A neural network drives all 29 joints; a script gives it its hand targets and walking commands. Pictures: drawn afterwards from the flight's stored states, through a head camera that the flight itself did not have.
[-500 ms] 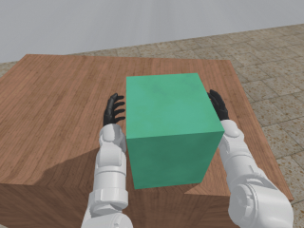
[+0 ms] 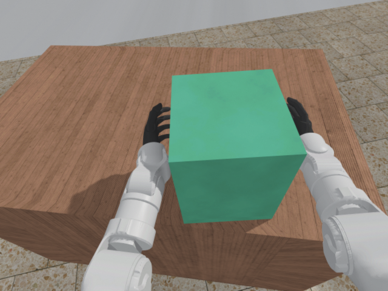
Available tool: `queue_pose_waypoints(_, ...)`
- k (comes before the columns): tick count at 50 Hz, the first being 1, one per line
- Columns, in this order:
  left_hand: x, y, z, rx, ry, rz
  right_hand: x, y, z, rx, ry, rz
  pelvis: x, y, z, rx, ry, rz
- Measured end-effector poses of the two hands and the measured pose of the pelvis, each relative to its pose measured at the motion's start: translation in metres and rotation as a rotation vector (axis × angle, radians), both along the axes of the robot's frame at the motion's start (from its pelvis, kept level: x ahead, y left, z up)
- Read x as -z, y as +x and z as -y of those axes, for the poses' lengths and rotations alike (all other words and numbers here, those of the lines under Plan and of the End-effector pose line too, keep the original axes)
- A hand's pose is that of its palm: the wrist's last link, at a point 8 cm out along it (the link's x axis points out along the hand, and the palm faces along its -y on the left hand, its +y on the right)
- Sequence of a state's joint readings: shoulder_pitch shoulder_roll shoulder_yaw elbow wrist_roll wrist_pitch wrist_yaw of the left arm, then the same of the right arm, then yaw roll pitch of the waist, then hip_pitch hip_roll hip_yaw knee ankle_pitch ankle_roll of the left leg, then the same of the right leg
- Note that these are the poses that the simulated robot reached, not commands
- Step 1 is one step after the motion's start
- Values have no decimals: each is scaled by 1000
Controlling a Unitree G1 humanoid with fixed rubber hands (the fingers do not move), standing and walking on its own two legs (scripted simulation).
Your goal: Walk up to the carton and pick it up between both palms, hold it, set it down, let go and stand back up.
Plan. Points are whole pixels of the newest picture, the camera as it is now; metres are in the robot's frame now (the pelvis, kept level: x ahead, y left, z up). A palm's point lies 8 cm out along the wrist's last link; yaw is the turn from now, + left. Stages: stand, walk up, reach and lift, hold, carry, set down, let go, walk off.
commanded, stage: set down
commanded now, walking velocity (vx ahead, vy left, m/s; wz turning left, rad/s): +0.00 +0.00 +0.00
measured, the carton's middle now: (224, 151) +0.40 +0.02 +0.06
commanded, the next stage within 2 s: none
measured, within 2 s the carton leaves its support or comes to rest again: neither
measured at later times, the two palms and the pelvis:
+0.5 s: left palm (152, 134) +0.39 +0.17 +0.12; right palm (341, 121) +0.46 -0.20 +0.12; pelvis +0.00 -0.02 +0.00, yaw -1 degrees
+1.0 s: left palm (133, 102) +0.38 +0.18 +0.21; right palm (375, 78) +0.46 -0.21 +0.22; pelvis -0.01 +0.00 +0.00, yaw +0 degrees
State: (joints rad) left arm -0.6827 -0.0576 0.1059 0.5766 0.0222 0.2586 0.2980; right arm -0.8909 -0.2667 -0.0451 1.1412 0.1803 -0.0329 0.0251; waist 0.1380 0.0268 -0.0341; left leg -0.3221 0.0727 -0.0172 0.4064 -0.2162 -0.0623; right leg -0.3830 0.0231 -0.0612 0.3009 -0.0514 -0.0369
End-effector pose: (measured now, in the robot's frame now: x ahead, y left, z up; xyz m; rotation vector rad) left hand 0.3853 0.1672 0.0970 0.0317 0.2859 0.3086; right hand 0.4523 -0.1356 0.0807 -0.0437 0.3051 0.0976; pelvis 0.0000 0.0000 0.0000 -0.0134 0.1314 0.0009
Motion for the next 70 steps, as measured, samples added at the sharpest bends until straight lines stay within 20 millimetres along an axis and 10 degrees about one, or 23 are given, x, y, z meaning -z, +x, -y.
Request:
queue_pose_waypoints(17,12,0,1,-3,-31,8,-17,5,65,33,-23,24,2,-1,18,11,13,-28)
queue_pose_waypoints(53,-118,-2,-13,48,-12,34,-147,6,80,29,25,89,-1,-6,3,8,11,62)
queue_pose_waypoints(70,-82,-27,-18,55,-34,-3,-104,-19,95,36,8,60,-3,-2,3,4,8,120)
